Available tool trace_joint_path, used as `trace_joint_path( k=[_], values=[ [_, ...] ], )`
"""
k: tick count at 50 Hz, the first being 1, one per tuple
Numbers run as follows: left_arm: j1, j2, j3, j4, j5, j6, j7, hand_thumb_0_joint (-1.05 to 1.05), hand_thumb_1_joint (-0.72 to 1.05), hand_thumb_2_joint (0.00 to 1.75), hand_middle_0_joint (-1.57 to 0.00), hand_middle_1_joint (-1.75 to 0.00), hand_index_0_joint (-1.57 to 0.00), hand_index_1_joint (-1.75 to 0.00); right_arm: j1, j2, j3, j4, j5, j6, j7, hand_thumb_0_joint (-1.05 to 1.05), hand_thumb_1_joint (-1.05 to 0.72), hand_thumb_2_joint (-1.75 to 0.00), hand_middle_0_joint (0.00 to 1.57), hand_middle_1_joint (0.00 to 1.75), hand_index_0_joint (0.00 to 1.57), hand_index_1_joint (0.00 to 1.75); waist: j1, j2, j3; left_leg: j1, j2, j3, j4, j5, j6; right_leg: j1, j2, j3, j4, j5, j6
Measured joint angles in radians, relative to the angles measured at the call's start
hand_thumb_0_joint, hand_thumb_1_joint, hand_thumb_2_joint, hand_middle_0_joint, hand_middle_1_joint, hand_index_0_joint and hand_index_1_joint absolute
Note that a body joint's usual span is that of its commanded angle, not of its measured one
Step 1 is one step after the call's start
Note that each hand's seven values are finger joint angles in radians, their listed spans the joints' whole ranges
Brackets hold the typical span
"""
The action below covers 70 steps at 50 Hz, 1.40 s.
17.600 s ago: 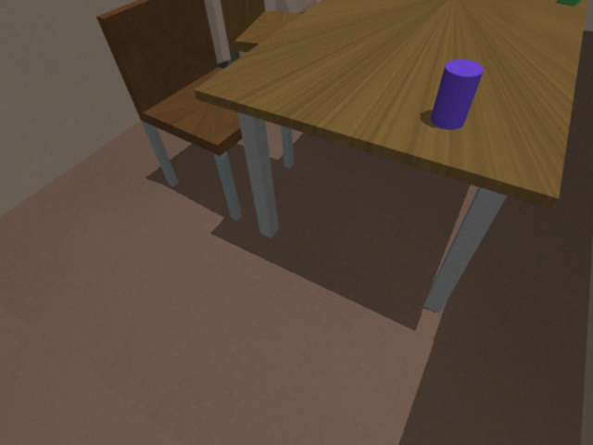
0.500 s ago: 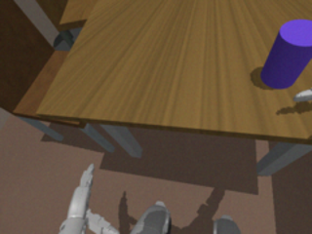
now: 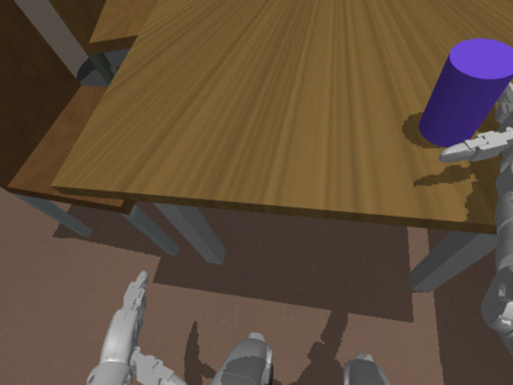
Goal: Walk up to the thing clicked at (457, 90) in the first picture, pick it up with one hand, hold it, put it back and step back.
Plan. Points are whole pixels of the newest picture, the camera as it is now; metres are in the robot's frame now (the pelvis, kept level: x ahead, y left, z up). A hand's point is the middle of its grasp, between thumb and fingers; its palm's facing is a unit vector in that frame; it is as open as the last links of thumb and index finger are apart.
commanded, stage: rest palm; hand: right
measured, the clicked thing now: (462, 97) +0.53 -0.20 +0.09
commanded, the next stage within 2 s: close in 0.04 s
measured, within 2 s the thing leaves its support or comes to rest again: leaves its support in 1.32 s
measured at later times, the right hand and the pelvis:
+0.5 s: hand (469, 96) +0.53 -0.20 +0.10, palm faces +0.18 +0.98 +0.01, open 15.8 cm; pelvis +0.00 +0.00 +0.00, yaw +0 degrees
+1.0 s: hand (472, 103) +0.52 -0.21 +0.10, palm faces +0.17 +0.99 +0.00, open 10.9 cm; pelvis +0.01 +0.00 +0.00, yaw +0 degrees
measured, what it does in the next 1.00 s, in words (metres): stands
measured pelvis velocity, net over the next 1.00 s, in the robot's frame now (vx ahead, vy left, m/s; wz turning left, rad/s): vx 0.01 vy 0.00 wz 0.00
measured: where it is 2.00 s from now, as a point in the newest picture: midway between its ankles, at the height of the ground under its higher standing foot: outside the picture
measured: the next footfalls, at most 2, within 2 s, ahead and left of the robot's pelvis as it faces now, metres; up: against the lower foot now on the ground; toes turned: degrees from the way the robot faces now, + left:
none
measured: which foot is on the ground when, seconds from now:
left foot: down 0.00-1.00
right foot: down 0.00-1.00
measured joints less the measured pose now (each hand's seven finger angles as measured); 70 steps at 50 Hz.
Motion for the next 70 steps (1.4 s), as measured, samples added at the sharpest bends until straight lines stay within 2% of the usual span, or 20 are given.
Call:
trace_joint_path(
  k=[4, 9, 14, 20, 24, 28, 33, 37, 40, 43, 45, 50, 54, 59, 64, 68, 70],
  values=[
    [-0.006, 0.003, 0.011, 0.006, 0.0, 0.008, 0.005, -0.01, -0.54, 0.05, -0.06, -0.06, -0.05, -0.06, -0.013, 0.014, 0.012, -0.019, -0.009, -0.002, -0.033, -0.02, 0.52, -0.05, 0.04, 0.04, 0.04, 0.04, 0.003, -0.002, 0.011, 0.002, -0.003, -0.001, -0.004, 0.006, 0.002, 0.004, -0.003, -0.001, -0.004, 0.005, 0.002],
    [-0.011, 0.003, 0.003, -0.007, -0.003, 0.012, 0.01, -0.01, -0.57, 0.07, -0.06, -0.05, -0.04, -0.06, -0.042, 0.017, 0.013, 0.018, -0.018, -0.006, -0.066, -0.02, 0.51, -0.04, 0.07, 0.04, 0.06, 0.04, 0.01, -0.01, 0.007, 0.017, -0.006, -0.004, -0.019, 0.012, 0.003, 0.021, -0.006, -0.005, -0.022, 0.011, 0.003],
    [-0.016, -0.007, -0.011, -0.006, 0.003, 0.021, 0.005, -0.01, -0.56, 0.07, -0.06, -0.05, -0.04, -0.06, -0.068, -0.013, -0.007, 0.08, -0.032, -0.012, -0.07, -0.02, 0.52, -0.02, 0.16, 0.07, 0.15, 0.07, 0.017, -0.017, 0.005, 0.006, -0.006, -0.005, -0.011, 0.01, 0.004, 0.013, -0.006, -0.006, -0.018, 0.011, 0.003],
    [-0.023, -0.013, -0.026, -0.041, 0.004, 0.016, 0.001, -0.01, -0.55, 0.06, -0.06, -0.06, -0.05, -0.06, -0.108, -0.043, -0.008, 0.101, -0.042, -0.03, -0.06, -0.02, 0.54, -0.03, 0.31, 0.15, 0.3, 0.14, 0.027, -0.009, 0.019, -0.027, -0.005, -0.002, 0.013, 0.005, 0.003, -0.022, -0.004, -0.001, 0.006, 0.006, 0.004],
    [-0.009, -0.003, -0.022, -0.049, 0.006, 0.017, 0.0, -0.01, -0.54, 0.05, -0.06, -0.06, -0.05, -0.05, -0.108, -0.05, -0.013, 0.077, -0.044, -0.008, -0.059, -0.02, 0.53, -0.05, 0.39, 0.2, 0.39, 0.2, 0.034, -0.003, 0.016, -0.033, -0.007, -0.003, 0.011, 0.006, 0.003, -0.029, -0.006, -0.002, 0.008, 0.005, 0.004],
    [-0.006, 0.006, -0.016, -0.022, 0.007, 0.021, 0.001, -0.01, -0.54, 0.06, -0.05, -0.06, -0.05, -0.05, -0.124, -0.055, 0.001, 0.089, -0.045, -0.001, -0.067, -0.02, 0.51, -0.08, 0.48, 0.26, 0.48, 0.26, 0.038, -0.005, 0.008, -0.026, -0.007, 0.0, -0.001, 0.008, 0.002, -0.027, -0.007, 0.001, 0.005, 0.003, 0.002],
    [-0.02, 0.0, -0.008, -0.005, 0.005, 0.027, 0.003, -0.01, -0.54, 0.06, -0.05, -0.06, -0.05, -0.05, -0.137, -0.042, 0.023, 0.096, -0.042, -0.007, -0.074, -0.02, 0.47, -0.14, 0.59, 0.35, 0.59, 0.34, 0.028, -0.012, 0.004, -0.015, -0.008, -0.005, -0.018, 0.013, -0.002, -0.016, -0.007, -0.005, -0.006, 0.003, -0.002],
    [-0.012, 0.0, -0.005, -0.017, 0.003, 0.035, -0.005, -0.01, -0.54, 0.06, -0.05, -0.06, -0.05, -0.05, -0.081, -0.024, 0.02, 0.087, -0.033, -0.002, -0.061, -0.01, 0.41, -0.21, 0.7, 0.44, 0.69, 0.44, 0.018, -0.024, -0.008, 0.003, -0.004, -0.011, -0.032, 0.012, -0.006, 0.004, -0.005, -0.012, -0.023, 0.002, -0.006],
    [-0.006, 0.003, 0.001, -0.021, 0.0, 0.034, -0.009, -0.01, -0.54, 0.06, -0.05, -0.06, -0.05, -0.05, -0.037, -0.004, 0.01, 0.074, -0.014, -0.007, -0.058, -0.01, 0.36, -0.28, 0.77, 0.52, 0.78, 0.52, 0.012, -0.026, -0.012, 0.019, 0.0, -0.012, -0.034, 0.006, -0.007, 0.021, -0.001, -0.014, -0.029, 0.0, -0.007],
    [-0.012, 0.002, 0.008, -0.028, -0.002, 0.033, -0.005, -0.01, -0.54, 0.05, -0.05, -0.06, -0.05, -0.05, -0.022, 0.011, 0.015, 0.044, -0.013, -0.018, -0.063, -0.01, 0.32, -0.36, 0.81, 0.58, 0.86, 0.61, 0.007, -0.014, -0.007, 0.028, 0.002, -0.011, -0.029, 0.0, -0.006, 0.032, 0.001, -0.012, -0.029, -0.003, -0.006],
    [-0.019, 0.005, 0.008, -0.025, -0.003, 0.025, -0.002, -0.01, -0.54, 0.05, -0.05, -0.06, -0.05, -0.05, -0.036, 0.009, 0.014, 0.064, -0.013, -0.035, -0.062, -0.02, 0.34, -0.42, 0.8, 0.61, 0.86, 0.63, 0.007, -0.006, -0.005, 0.029, 0.001, -0.006, -0.026, -0.001, -0.005, 0.031, 0.001, -0.008, -0.025, -0.004, -0.005],
    [-0.013, -0.003, 0.008, -0.021, 0.001, 0.017, -0.01, -0.01, -0.52, 0.04, -0.05, -0.06, -0.05, -0.05, -0.038, 0.005, 0.027, 0.031, -0.025, -0.034, -0.06, -0.01, 0.38, -0.6, 0.78, 0.7, 0.83, 0.72, 0.007, 0.004, -0.003, 0.018, 0.0, -0.002, -0.024, 0.0, -0.002, 0.019, -0.001, -0.003, -0.023, -0.001, -0.001],
    [-0.003, -0.003, 0.018, 0.005, 0.002, 0.032, -0.019, -0.01, -0.51, 0.04, -0.05, -0.06, -0.06, -0.05, -0.014, 0.004, 0.018, -0.005, -0.022, -0.017, -0.057, -0.01, 0.41, -0.74, 0.75, 0.77, 0.8, 0.79, 0.008, -0.01, 0.003, 0.017, -0.001, -0.006, -0.027, 0.004, -0.002, 0.019, -0.002, -0.007, -0.026, 0.001, -0.001],
    [-0.019, 0.014, 0.02, 0.012, -0.006, 0.056, -0.007, -0.01, -0.52, 0.04, -0.05, -0.06, -0.06, -0.05, -0.012, 0.0, -0.005, 0.021, -0.015, -0.003, -0.053, -0.01, 0.47, -0.83, 0.72, 0.86, 0.77, 0.9, 0.009, -0.024, 0.014, 0.028, 0.0, -0.013, -0.033, 0.009, -0.005, 0.035, -0.001, -0.014, -0.035, 0.006, -0.004],
    [-0.037, 0.012, -0.003, 0.007, -0.012, 0.044, 0.006, -0.01, -0.53, 0.05, -0.06, -0.06, -0.06, -0.05, -0.003, 0.015, 0.008, 0.042, -0.022, 0.011, -0.04, -0.01, 0.51, -0.9, 0.7, 0.94, 0.74, 0.97, 0.004, -0.017, 0.005, 0.059, 0.001, -0.011, -0.05, 0.013, -0.003, 0.066, 0.0, -0.014, -0.056, 0.013, -0.003],
    [-0.032, -0.001, -0.015, 0.027, -0.01, 0.018, 0.007, -0.01, -0.53, 0.05, -0.06, -0.06, -0.06, -0.06, 0.0, 0.027, 0.029, 0.046, -0.015, 0.011, -0.047, -0.01, 0.54, -0.94, 0.69, 0.97, 0.73, 1.01, -0.003, -0.01, -0.002, 0.088, 0.002, -0.005, -0.067, 0.016, 0.0, 0.093, 0.001, -0.009, -0.074, 0.019, -0.001],
    [-0.033, -0.005, -0.016, 0.043, -0.01, 0.023, 0.008, -0.01, -0.53, 0.05, -0.06, -0.06, -0.06, -0.06, 0.003, 0.027, 0.026, 0.012, -0.022, 0.025, -0.057, -0.01, 0.55, -0.95, 0.69, 0.98, 0.73, 1.02, -0.004, -0.008, 0.004, 0.097, 0.002, -0.004, -0.073, 0.019, 0.0, 0.101, 0.001, -0.008, -0.08, 0.022, -0.001]
  ],
)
